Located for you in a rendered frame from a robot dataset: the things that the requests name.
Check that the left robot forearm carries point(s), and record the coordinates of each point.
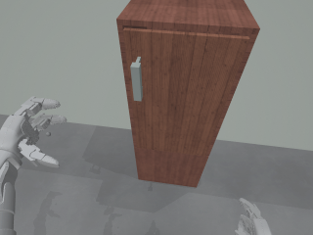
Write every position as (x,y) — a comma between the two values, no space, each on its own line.
(9,166)

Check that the right robot hand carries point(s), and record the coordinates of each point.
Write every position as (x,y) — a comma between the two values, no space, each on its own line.
(255,224)

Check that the handle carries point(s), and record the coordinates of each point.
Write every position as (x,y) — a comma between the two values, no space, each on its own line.
(136,77)

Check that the left robot hand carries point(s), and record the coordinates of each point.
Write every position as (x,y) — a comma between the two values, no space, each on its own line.
(16,128)

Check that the cupboard door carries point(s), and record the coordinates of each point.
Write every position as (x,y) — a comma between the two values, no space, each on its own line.
(187,78)

